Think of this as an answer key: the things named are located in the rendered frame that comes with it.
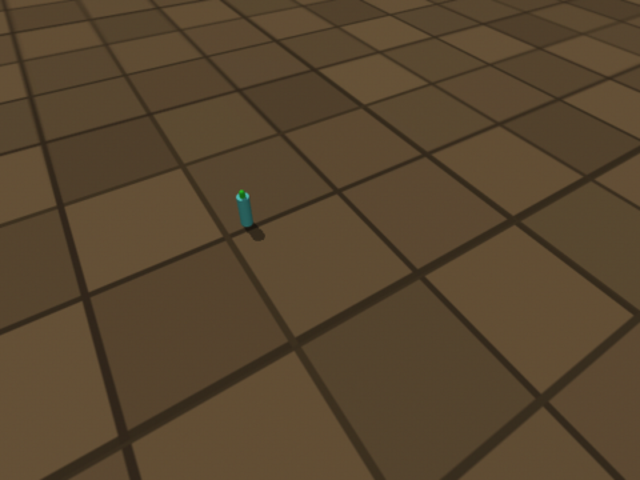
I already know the bottle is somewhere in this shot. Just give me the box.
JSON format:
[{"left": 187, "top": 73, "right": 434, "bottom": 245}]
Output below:
[{"left": 236, "top": 190, "right": 253, "bottom": 227}]

